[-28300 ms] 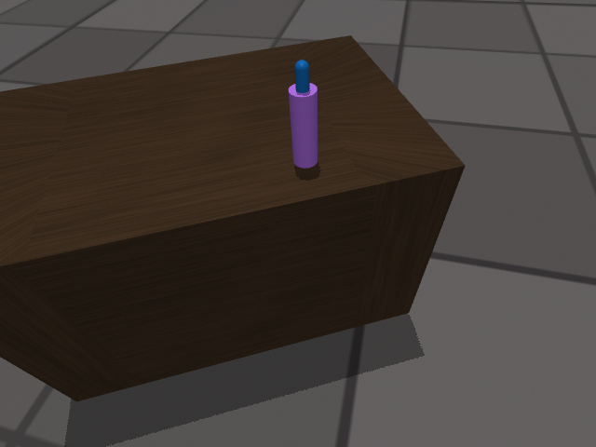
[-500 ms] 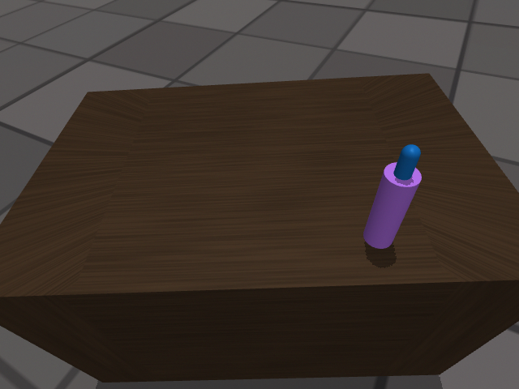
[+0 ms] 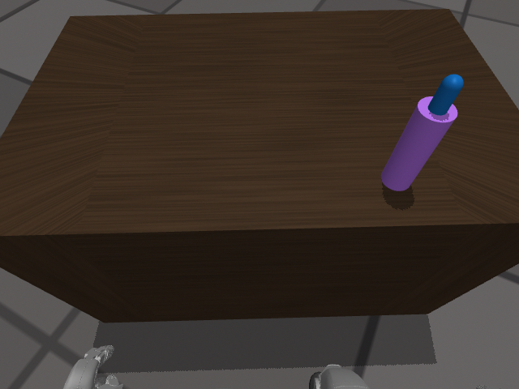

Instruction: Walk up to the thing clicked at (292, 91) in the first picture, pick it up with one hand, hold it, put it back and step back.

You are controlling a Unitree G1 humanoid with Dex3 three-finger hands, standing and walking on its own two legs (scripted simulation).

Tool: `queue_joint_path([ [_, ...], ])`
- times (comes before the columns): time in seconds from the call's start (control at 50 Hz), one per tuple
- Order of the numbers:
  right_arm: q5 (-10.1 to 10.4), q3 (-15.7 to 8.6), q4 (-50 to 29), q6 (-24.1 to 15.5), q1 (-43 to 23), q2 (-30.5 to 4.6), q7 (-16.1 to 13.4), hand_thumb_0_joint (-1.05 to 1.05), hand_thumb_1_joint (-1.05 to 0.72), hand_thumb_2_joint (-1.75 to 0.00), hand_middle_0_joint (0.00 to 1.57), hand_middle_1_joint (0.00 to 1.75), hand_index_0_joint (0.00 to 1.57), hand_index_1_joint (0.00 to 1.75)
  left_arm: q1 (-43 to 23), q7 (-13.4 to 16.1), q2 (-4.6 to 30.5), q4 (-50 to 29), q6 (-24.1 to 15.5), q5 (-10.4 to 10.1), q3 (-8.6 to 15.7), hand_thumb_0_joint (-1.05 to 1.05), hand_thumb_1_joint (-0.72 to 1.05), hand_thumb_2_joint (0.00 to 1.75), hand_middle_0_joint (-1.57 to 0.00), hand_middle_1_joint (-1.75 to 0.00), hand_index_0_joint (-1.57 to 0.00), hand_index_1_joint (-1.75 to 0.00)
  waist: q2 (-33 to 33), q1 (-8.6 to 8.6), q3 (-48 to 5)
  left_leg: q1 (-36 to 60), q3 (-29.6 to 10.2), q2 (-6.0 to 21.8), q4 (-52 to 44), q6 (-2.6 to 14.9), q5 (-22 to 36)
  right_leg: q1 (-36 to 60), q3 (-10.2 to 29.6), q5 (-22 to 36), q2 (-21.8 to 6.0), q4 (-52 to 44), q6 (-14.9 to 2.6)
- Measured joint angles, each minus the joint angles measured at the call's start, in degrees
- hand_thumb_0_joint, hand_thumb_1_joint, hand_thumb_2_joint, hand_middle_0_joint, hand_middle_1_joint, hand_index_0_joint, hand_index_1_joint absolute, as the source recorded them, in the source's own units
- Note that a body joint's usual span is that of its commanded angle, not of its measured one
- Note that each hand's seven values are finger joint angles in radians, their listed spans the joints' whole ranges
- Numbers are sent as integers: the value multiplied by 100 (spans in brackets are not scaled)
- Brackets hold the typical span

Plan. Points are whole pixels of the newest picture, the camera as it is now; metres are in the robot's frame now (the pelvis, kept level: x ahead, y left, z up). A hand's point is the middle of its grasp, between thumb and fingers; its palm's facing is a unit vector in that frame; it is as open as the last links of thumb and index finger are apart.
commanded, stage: step back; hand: right
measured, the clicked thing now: (420, 137) +0.49 -0.24 +0.06
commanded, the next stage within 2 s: none
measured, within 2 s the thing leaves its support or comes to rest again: neither
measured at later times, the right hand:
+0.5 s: hand out of the picture -0.02 -0.27 -0.15, palm faces +0.07 +0.93 -0.37, open 7.4 cm
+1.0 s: hand out of the picture -0.16 -0.26 -0.12, palm faces -0.01 +0.90 -0.43, open 7.4 cm
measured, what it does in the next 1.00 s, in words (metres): walks backwards: right foot, then left foot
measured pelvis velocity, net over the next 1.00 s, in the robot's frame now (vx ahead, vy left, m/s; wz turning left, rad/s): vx -0.25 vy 0.01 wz -0.06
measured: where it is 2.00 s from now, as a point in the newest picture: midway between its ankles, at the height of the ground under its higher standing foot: outside the picture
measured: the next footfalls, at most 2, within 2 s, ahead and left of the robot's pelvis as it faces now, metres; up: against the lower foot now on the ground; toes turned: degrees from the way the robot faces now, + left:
right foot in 0.44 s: -0.08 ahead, -0.12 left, +0.00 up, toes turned -3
left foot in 0.78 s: -0.16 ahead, +0.12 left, +0.00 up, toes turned -3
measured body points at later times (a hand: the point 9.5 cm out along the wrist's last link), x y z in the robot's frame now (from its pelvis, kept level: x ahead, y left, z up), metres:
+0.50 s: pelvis -0.11 +0.00 +0.00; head -0.05 -0.02 +0.45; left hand +0.01 +0.30 -0.11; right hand -0.02 -0.32 -0.12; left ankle -0.03 +0.11 -0.70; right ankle -0.12 -0.11 -0.72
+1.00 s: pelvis -0.25 +0.01 +0.01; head -0.19 +0.04 +0.46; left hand -0.13 +0.33 -0.12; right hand -0.16 -0.30 -0.09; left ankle -0.20 +0.12 -0.72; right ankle -0.29 -0.14 -0.62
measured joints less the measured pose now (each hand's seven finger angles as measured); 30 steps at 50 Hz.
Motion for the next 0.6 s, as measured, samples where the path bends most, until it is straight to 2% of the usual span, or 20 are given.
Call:
queue_joint_path([
  [0.02,-65,-13,13,-6,17,62,-8,1,-91,-90,20,30,20,30,-63,11,35,-52,34,-28,19,0,90,90,-21,-30,-20,-30,-123,43,95,6,84,-68,29,5,-5,-109,209,-406,33,281,-76],
  [0.06,-102,19,0,5,94,151,24,1,-91,-90,20,30,20,30,-97,58,27,-90,96,-33,45,0,90,90,-21,-30,-20,-30,-120,-7,169,-38,61,-26,60,61,49,-314,680,-1455,499,1198,-166],
  [0.08,-106,43,-4,8,138,203,19,1,-91,-90,20,30,20,30,-85,78,28,-90,123,-39,44,0,90,90,-21,-30,-20,-30,-111,-46,164,-35,33,5,-30,78,132,-411,848,-1669,737,1725,-194],
  [0.12,-119,83,-27,19,202,289,-23,1,-91,-90,20,30,20,30,-14,93,27,-107,137,-77,42,0,90,90,-21,-30,-20,-30,-126,-56,122,-16,56,44,-277,99,325,-555,1021,-1671,1052,2557,-217],
  [0.16,-104,93,-97,12,225,327,-75,1,-90,-90,21,30,21,30,108,79,2,-163,120,-77,54,0,90,90,-21,-30,-20,-30,-109,-36,118,-6,118,78,-441,125,463,-549,1019,-1583,1166,3009,-166],
  [0.22,-71,89,-253,-19,204,347,-139,1,-90,-90,21,30,21,30,322,57,-45,-241,115,-50,71,0,90,90,-21,-30,-20,-30,-56,-16,140,-39,221,125,-504,149,570,-301,959,-1572,1131,2977,-47],
  [0.3,-48,102,-477,-60,104,343,-168,1,-90,-90,21,30,21,30,498,27,-73,-294,136,-37,104,0,90,90,-21,-30,-20,-30,3,8,194,-201,368,183,-380,152,635,124,866,-1615,934,2184,14],
  [0.38,-56,126,-630,-33,-16,274,-131,1,-90,-90,21,30,21,30,602,-27,-98,-312,91,-16,136,0,90,90,-21,-30,-20,-30,100,56,184,-467,505,277,-98,95,645,564,573,-1454,671,1046,-60],
  [0.42,-45,130,-665,1,-60,220,-106,1,-90,-90,21,30,21,30,669,-62,-112,-307,46,9,151,0,90,90,-21,-30,-20,-30,169,83,119,-647,544,334,112,37,623,865,407,-1067,583,293,-155],
  [0.46,-3,115,-620,48,-137,121,-104,1,-90,-90,21,30,21,30,712,-69,-223,-269,-14,63,164,0,90,90,-21,-30,-20,-30,452,44,117,-795,398,494,313,-24,626,982,239,-808,722,-13,-205],
  [0.48,24,102,-580,75,-139,115,-120,1,-90,-90,21,30,21,30,758,-96,-250,-286,-22,68,148,0,90,90,-21,-30,-20,-30,494,22,73,-897,225,400,515,-53,222,936,187,-795,719,17,-237],
  [0.52,50,98,-509,130,-118,128,-146,1,-90,-90,21,30,21,30,845,-119,-270,-360,-36,67,126,0,90,90,-21,-30,-20,-30,383,122,-2,-1123,-143,-27,1471,-99,-614,837,265,-735,590,47,-290],
  [0.56,94,109,-490,122,-54,83,-154,1,-91,-90,21,30,21,30,892,-91,-320,-423,-32,47,100,0,90,90,-21,-30,-20,-30,355,183,-65,-1237,-440,-354,2276,-122,-770,795,307,-571,501,-95,-290],
  [0.6,116,132,-501,72,37,27,-174,1,-91,-90,21,30,20,30,885,-63,-348,-505,-12,49,92,1,90,90,-21,-30,-20,-30,359,189,-121,-1224,-553,-493,2670,-167,-745,714,281,-423,445,-206,-284],
])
